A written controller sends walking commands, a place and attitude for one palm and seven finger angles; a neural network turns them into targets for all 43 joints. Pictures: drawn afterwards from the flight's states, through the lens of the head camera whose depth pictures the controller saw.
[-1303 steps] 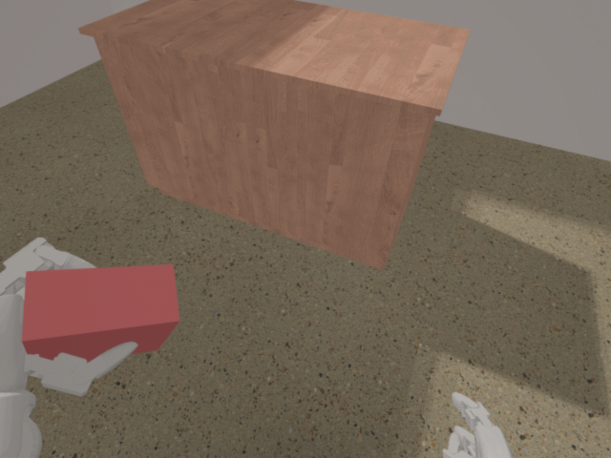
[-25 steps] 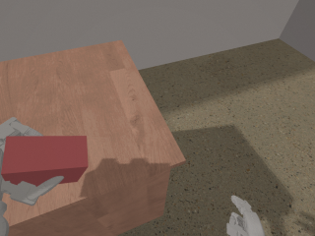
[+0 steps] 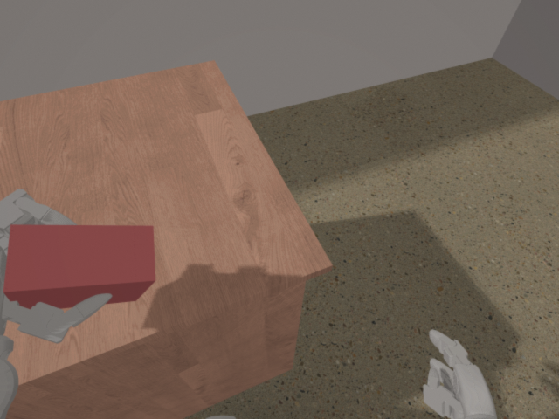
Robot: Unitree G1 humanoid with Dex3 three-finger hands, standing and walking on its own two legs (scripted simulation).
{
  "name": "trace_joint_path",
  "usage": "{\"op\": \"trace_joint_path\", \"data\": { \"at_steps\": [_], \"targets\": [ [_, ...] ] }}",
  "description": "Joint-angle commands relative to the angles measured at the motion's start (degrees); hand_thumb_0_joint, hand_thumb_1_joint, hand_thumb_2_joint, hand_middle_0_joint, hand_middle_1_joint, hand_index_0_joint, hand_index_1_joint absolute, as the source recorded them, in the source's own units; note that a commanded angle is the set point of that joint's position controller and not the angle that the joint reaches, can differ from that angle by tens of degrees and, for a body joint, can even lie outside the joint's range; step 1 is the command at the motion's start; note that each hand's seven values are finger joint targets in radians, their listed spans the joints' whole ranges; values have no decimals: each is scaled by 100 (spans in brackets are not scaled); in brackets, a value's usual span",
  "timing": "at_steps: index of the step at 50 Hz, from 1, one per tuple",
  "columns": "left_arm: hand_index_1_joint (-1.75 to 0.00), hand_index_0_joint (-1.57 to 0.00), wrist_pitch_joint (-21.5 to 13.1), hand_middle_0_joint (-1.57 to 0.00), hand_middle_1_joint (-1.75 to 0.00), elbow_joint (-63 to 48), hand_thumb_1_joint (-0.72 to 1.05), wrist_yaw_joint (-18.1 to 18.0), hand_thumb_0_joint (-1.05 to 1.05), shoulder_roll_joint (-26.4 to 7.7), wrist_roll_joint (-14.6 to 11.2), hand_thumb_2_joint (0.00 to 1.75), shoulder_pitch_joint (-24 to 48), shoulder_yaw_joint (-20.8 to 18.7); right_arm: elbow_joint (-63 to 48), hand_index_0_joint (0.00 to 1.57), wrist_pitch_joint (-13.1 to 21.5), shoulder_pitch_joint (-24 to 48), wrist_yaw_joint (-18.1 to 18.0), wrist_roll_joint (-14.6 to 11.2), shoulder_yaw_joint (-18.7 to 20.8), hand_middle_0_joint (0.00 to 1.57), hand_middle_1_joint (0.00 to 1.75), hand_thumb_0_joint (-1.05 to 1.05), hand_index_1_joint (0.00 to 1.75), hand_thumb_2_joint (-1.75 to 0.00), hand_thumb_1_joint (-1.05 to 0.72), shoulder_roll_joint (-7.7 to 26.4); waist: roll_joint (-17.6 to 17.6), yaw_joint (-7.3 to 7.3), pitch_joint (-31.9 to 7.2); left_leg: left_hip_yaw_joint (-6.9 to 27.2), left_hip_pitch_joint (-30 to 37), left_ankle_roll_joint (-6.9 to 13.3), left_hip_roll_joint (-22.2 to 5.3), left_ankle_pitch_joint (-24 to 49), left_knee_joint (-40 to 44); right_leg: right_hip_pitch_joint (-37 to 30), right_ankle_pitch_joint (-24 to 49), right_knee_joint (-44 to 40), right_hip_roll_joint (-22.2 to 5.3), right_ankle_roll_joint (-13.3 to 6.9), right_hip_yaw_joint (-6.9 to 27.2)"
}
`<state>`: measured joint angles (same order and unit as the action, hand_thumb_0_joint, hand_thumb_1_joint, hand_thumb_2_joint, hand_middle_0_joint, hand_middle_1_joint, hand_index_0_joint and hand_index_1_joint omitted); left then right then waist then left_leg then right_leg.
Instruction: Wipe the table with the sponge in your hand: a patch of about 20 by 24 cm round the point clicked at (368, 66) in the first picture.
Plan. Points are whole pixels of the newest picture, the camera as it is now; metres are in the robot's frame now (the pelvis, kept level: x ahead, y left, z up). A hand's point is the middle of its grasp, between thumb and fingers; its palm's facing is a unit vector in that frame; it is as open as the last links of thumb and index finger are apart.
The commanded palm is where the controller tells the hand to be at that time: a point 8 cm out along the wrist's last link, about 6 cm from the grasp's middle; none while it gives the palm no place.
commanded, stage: come to a stop and stand still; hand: left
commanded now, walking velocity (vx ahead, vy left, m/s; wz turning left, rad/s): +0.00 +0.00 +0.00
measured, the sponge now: (105, 268) +0.24 +0.21 +0.14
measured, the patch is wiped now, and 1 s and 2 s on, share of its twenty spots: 0.00 0.00 0.00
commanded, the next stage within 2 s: look again from close up in 0.78 s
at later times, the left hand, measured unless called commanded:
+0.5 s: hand out of the picture +0.22 +0.32 +0.16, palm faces +0.40 -0.85 -0.36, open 9.9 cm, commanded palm +0.16 +0.35 +0.18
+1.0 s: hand out of the picture +0.23 +0.33 +0.17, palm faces +0.40 -0.83 -0.37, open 9.9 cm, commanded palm +0.17 +0.36 +0.18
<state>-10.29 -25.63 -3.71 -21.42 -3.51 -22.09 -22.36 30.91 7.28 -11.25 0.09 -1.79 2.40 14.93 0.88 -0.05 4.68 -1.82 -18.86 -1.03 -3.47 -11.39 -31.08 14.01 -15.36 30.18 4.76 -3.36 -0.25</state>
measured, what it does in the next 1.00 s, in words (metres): shifts its weight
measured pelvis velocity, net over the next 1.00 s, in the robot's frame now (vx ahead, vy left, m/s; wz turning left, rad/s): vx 0.02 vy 0.07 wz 0.02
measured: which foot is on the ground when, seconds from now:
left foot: down 0.00-1.00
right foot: down 0.00-1.00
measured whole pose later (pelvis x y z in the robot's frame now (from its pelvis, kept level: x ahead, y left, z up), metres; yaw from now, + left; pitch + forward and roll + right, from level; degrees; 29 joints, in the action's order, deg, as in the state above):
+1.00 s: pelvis +0.02 +0.07 +0.01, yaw +1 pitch -1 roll -2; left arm -12.0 -26.0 -6.5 -21.2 -1.5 -24.5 -20.0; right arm 33.3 6.3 -11.7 -2.2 -0.8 -1.0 11.1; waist -1.1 -1.3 2.3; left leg -0.7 -14.3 4.7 3.4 -10.2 -25.3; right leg 7.3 -12.7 20.8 -0.5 2.2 1.1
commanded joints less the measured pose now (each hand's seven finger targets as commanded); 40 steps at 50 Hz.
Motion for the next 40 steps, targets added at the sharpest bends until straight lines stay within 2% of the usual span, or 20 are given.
{"op": "trace_joint_path", "data": {
  "at_steps": [1,2,3,5,8,10,12,14,16,19,22,23,26,28,32,33,37,38,40],
  "targets": [
    [-160,-120,-483,-120,-160,-1503,10,-290,0,-1397,-103,130,-194,-992,-872,20,320,486,-215,89,72,20,30,0,30,-90,-90,303,-833,-172,-1045,221,446,166,311,-238,-259,170,125,-1461,-1358,143,1374],
    [-160,-120,-513,-120,-160,-1677,10,-380,0,-1649,-98,130,-70,-1197,-767,20,284,517,-284,121,35,20,30,0,30,-90,-90,331,-441,-132,-1016,299,690,165,266,-199,-48,405,-354,-1444,-1318,-22,1303],
    [-160,-120,-532,-120,-160,-1564,10,-384,0,-1366,-122,130,59,-980,-751,20,276,501,-331,141,15,20,30,0,30,-90,-90,306,-241,-76,-923,350,849,193,249,-220,140,551,-755,-1444,-1177,-17,1132],
    [-160,-120,-558,-120,-160,-1393,10,-370,0,-1249,-95,130,313,-801,-747,20,298,550,-384,152,-7,20,30,0,30,-90,-90,329,187,-63,-686,500,964,260,117,-504,537,725,-1264,-1539,-874,103,982],
    [-160,-120,-585,-120,-160,-1180,10,-348,0,-986,55,130,723,-466,-661,20,358,503,-386,171,-46,20,30,0,30,-90,-90,398,501,-62,-546,909,530,376,-138,-1300,1314,211,-928,-1227,-540,204,586],
    [-160,-120,-591,-120,-160,-1105,10,-322,0,-840,154,130,802,-265,-649,20,435,484,-344,155,-51,20,30,0,30,-90,-90,420,655,-99,-614,1089,126,446,-295,-1798,1700,-344,-515,-898,-457,258,401],
    [-160,-120,-560,-120,-160,-1001,10,-313,0,-639,232,130,707,-44,-639,20,473,546,-292,133,-88,20,30,0,30,-90,-90,379,775,-121,-645,1195,-82,499,-398,-2078,1926,-583,-277,-667,-443,274,308],
    [-160,-120,-526,-120,-160,-957,10,-321,0,-645,286,130,663,-40,-642,20,470,452,-246,148,-69,20,30,0,30,-90,-90,407,502,-133,-657,1295,-291,515,-440,-2209,1982,-761,-181,-633,-429,284,293],
    [-160,-120,-538,-120,-160,-1066,10,-321,0,-690,321,130,618,-93,-631,20,474,415,-207,158,-57,20,30,0,30,-90,-90,396,333,-125,-756,1188,-182,477,-347,-1968,1824,-799,-67,-820,-459,272,312],
    [-160,-120,-573,-120,-160,-1208,10,-334,0,-812,316,130,595,-249,-624,20,463,439,-202,186,-75,20,30,0,30,-90,-90,381,417,-117,-812,1207,-127,412,-291,-1890,1862,-842,21,-873,-425,272,251],
    [-160,-120,-622,-120,-160,-1357,10,-346,0,-964,302,130,614,-426,-576,20,469,490,-208,185,-96,20,30,0,30,-90,-90,340,542,-106,-978,1060,159,346,-205,-1265,1659,-858,304,-954,-459,253,225],
    [-160,-120,-627,-120,-160,-1281,10,-336,0,-868,276,130,560,-361,-578,20,459,427,-216,200,-94,20,30,0,30,-90,-90,337,451,-100,-975,1087,251,337,-208,-1046,1641,-825,392,-968,-460,246,203],
    [-160,-120,-627,-120,-160,-1321,10,-315,0,-861,228,130,487,-343,-597,20,453,403,-214,185,-83,20,30,0,30,-90,-90,321,356,-113,-1152,930,625,285,-161,-143,1377,-827,764,-996,-545,233,220],
    [-160,-120,-606,-120,-160,-1266,10,-325,0,-764,222,130,456,-236,-542,20,426,414,-222,185,-84,20,30,0,30,-90,-90,350,526,-96,-1187,864,835,237,-133,349,1296,-723,912,-989,-532,236,174],
    [-160,-120,-538,-120,-160,-1297,10,-352,0,-817,218,130,392,-267,-565,20,380,507,-226,138,-68,20,30,0,30,-90,-90,331,365,-119,-1272,808,1094,142,-153,1128,1132,-697,1093,-965,-561,256,135],
    [-160,-120,-543,-120,-160,-1259,10,-331,0,-724,203,130,369,-158,-550,20,347,436,-220,162,-55,20,30,0,30,-90,-90,386,382,-105,-1243,839,1030,147,-152,1174,1159,-712,1081,-960,-544,256,114],
    [-160,-120,-531,-120,-160,-1492,10,-390,0,-958,208,130,305,-394,-596,20,293,532,-249,124,-31,20,30,0,30,-90,-90,372,522,-125,-1314,837,1103,84,-163,1442,1093,-766,1106,-899,-594,245,115],
    [-160,-120,-531,-120,-160,-1362,10,-366,0,-830,171,130,190,-287,-617,20,258,474,-243,149,-41,20,30,0,30,-90,-90,380,505,-125,-1273,857,1007,118,-181,1307,1143,-787,1027,-924,-594,257,82],
    [-160,-120,-542,-120,-160,-1441,10,-362,0,-906,159,130,173,-354,-661,20,246,466,-252,133,-13,20,30,0,30,-90,-90,381,518,-122,-1256,841,931,134,-200,1091,1141,-849,1013,-957,-643,247,134]
  ]
}}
